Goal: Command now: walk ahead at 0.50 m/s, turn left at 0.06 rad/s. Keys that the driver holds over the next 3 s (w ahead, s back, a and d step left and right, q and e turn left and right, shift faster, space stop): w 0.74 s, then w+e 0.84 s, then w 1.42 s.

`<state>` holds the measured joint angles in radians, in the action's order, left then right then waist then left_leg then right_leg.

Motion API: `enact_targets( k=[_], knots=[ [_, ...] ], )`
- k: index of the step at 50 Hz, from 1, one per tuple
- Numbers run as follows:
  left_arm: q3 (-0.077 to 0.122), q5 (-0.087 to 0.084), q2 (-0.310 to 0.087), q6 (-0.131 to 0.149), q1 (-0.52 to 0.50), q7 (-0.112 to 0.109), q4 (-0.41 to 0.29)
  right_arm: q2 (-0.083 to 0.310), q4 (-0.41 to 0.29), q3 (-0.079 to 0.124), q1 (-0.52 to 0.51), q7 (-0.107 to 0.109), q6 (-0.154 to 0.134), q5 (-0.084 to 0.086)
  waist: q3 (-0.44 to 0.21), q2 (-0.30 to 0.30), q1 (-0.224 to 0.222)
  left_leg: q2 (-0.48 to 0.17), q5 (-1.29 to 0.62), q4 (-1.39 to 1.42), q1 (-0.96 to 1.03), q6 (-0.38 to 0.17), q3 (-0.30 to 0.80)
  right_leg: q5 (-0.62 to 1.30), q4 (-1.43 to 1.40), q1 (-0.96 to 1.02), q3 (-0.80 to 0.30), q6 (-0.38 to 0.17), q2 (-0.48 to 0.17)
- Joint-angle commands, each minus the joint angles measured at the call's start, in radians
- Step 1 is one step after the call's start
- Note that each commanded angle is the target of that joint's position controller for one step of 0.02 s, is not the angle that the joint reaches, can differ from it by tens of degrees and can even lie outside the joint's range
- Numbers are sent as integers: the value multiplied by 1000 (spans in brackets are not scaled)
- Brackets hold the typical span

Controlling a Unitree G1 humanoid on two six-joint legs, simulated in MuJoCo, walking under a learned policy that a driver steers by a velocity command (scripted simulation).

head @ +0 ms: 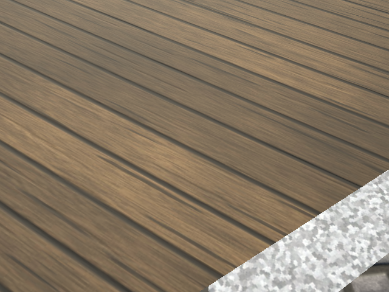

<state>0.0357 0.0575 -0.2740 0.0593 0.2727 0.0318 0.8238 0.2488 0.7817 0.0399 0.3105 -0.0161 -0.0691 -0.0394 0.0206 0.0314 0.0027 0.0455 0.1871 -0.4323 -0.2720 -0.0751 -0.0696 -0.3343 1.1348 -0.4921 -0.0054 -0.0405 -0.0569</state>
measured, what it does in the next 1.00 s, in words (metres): goes down: right foot, then left foot 0.14 m lower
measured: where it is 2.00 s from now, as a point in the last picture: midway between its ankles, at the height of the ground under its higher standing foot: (224, 175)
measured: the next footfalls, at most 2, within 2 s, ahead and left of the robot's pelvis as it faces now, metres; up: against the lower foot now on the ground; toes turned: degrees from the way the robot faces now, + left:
right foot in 0.32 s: +0.31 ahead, -0.14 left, +0.00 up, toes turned -5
left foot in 0.98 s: +0.68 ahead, +0.12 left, -0.14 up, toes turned -4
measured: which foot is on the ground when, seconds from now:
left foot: down 0.00-0.32, up 0.34-0.96, down 0.98-1.00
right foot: up 0.00-0.30, down 0.32-1.00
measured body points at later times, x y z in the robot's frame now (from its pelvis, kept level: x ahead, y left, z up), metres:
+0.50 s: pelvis +0.25 -0.06 +0.00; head +0.27 -0.08 +0.45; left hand +0.32 +0.21 -0.12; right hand +0.31 -0.33 -0.14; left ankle +0.21 +0.08 -0.67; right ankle +0.26 -0.13 -0.74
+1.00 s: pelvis +0.54 +0.00 -0.13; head +0.57 +0.02 +0.32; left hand +0.42 +0.23 -0.27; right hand +0.74 -0.24 -0.22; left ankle +0.64 +0.12 -0.87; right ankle +0.28 -0.14 -0.72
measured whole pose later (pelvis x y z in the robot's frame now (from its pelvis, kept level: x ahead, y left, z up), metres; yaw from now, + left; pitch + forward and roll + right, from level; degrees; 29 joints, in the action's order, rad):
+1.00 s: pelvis +0.54 +0.00 -0.13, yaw -6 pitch +1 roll -5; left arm 0.01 0.01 -0.18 0.07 0.60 0.00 1.02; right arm 0.24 0.81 0.02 0.04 -0.04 -0.07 0.00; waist 0.02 -0.05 -0.14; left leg -0.12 -0.05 -0.40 -0.35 -0.01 0.03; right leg -0.83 1.11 -0.07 -0.04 -0.01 0.05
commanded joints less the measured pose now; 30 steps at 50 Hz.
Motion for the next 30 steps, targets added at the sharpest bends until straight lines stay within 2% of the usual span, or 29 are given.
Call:
enact_targets(
  k=[1, 3, 5, 8, 10, 11, 12, 13, 14, 15, 16, 17, 18, 19, 20, 21, 22, 23, 24, 25, 26, 27, 28, 29, 30],
  knots=[
    [18, -39, -71, -30, 59, 6, -35, 148, -31, 38, 10, 2, -21, 34, -34, -85, -44, -258, -219, 278, 83, -152, 252, 99, -98, -75, -12, 21, -42],
    [5, -33, -42, -47, -21, 5, -63, 133, -7, 34, 39, 1, -16, 36, 1, -88, -29, -233, -255, 293, 65, -145, 187, 163, -210, -77, 6, 43, -52],
    [-5, -30, -24, -50, -105, 7, -85, 122, 13, 33, 63, -3, -13, 37, 34, -105, -5, -217, -217, 306, 61, -134, 149, 252, -332, -71, 24, 44, -54],
    [-7, -35, -37, -47, -203, 7, -108, 143, 36, 39, 106, -3, -9, 34, 45, -98, 33, -227, -122, 316, 100, -126, 149, 313, -458, -39, 47, 34, -34],
    [-3, -34, -53, -45, -243, 5, -124, 152, 53, 41, 129, -1, -5, 28, 58, -94, 44, -253, -118, 303, 150, -123, 160, 288, -504, -32, 53, 18, -25],
    [-31, 44, -24, -18, -202, 19, -114, 71, 60, 5, 142, -48, -44, -80, 89, -35, 27, -369, -63, 296, 224, -198, 269, 263, -501, -138, -96, -9, -68],
    [3, -28, -75, -25, -233, 11, -124, 185, 63, 55, 107, -12, -17, 25, 60, -85, 21, -281, -161, 263, 270, -128, 159, 216, -556, -92, 54, -10, -20],
    [3, -31, -90, -25, -256, 4, -132, 188, 71, 51, 133, -3, -8, 35, 48, -95, 51, -268, -227, 224, 260, -110, 152, 188, -565, -19, 81, -17, 6],
    [5, -29, -80, -21, -228, -2, -129, 181, 83, 47, 147, 2, -2, 31, 44, -94, 35, -267, -293, 177, 253, -95, 147, 163, -593, 54, 97, -26, 29],
    [13, -19, -85, -17, -139, -11, -105, 177, 97, 45, 149, 10, 2, 30, 25, -83, -8, -247, -424, 75, 247, -76, 122, 158, -645, 165, 105, -48, 52],
    [30, -8, -115, -9, 26, -19, -50, 152, 99, 37, 144, 12, 5, 25, -60, -52, -69, -194, -458, -122, 182, -49, 73, 145, -655, 371, 68, -81, 41],
    [56, 9, -211, -1, 218, -31, -20, 99, 52, 20, 135, 12, 1, 35, -198, 96, -141, -111, -218, -460, -40, -9, 1, 33, -702, 640, -221, -160, -193],
    [78, -22, -289, -9, 267, -32, 7, 67, 34, 18, 179, 9, -1, 31, -254, 289, -121, 54, 364, -703, -319, 11, 42, -51, -874, 766, -637, -250, -367],
    [63, -54, -216, -17, 180, -32, -1, 141, 45, 39, 113, 18, 8, 13, -129, 113, -92, -18, 327, -759, -404, -4, 158, -105, -887, 678, -571, -227, -324],
    [48, -51, -153, -16, 92, -30, -19, 134, 40, 39, 69, 11, 4, 22, -38, 57, -60, -59, 233, -735, -391, -9, 151, -20, -894, 561, -437, -203, -288],
    [35, -42, -104, -12, 39, -28, -24, 115, 45, 35, 50, 8, 5, 28, -7, 27, -31, -93, 168, -681, -343, -7, 142, 91, -918, 480, -336, -174, -240],
    [26, -46, -71, -6, 17, -28, -20, 103, 52, 34, 42, 6, 17, 17, 19, 28, -8, -113, 135, -629, -295, 2, 132, 188, -939, 421, -249, -138, -188],
    [3, 21, 21, 54, 36, -32, -28, -3, 33, -13, 46, -21, -25, -76, -18, 143, -16, -137, 109, -688, -320, -24, 216, 58, -981, 397, -268, -185, -193],
    [31, -46, -78, 33, 27, -31, 0, 100, 57, 31, 47, -6, 13, 16, -11, 21, 19, -129, 74, -587, -255, 8, 132, 248, -971, 394, -207, -149, -184],
    [39, -63, -105, 28, 37, -33, 6, 98, 51, 29, 23, -5, 30, 14, 7, 20, 23, -117, 65, -558, -253, 29, 106, 384, -970, 374, -160, -154, -168],
    [40, -64, -115, 27, 48, -35, 14, 82, 41, 25, -12, -8, 37, 4, 13, -1, 21, -109, 43, -515, -256, 46, 93, 504, -968, 374, -125, -158, -156],
    [47, -65, -121, 25, 79, -37, 36, 58, 34, 15, -32, -10, 48, -11, -1, 8, 14, -108, 9, -503, -252, 63, 69, 608, -954, 386, -80, -166, -146],
    [46, -58, -116, 25, 81, -34, 36, 49, 31, 10, -46, -16, 54, -4, -20, 20, 13, -99, -61, -498, -225, 68, 37, 628, -944, 362, -27, -160, -119],
    [48, -48, -112, 28, 106, -32, 54, 48, 36, 11, -50, -18, 58, -6, -18, 51, 9, -115, -139, -523, -239, 55, 53, 657, -923, 377, -25, -161, -138],
    [44, -49, -96, 29, 121, -31, 62, 59, 33, 12, -69, -19, 60, -3, -15, 39, 5, -121, -170, -518, -255, 50, 56, 644, -918, 379, -25, -160, -139]
  ],
)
